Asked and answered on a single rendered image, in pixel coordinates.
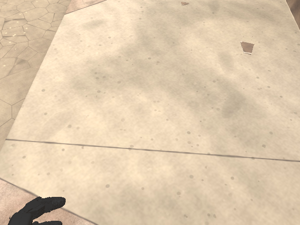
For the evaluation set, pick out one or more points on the robot left hand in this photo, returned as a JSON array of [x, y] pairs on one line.
[[36, 208]]

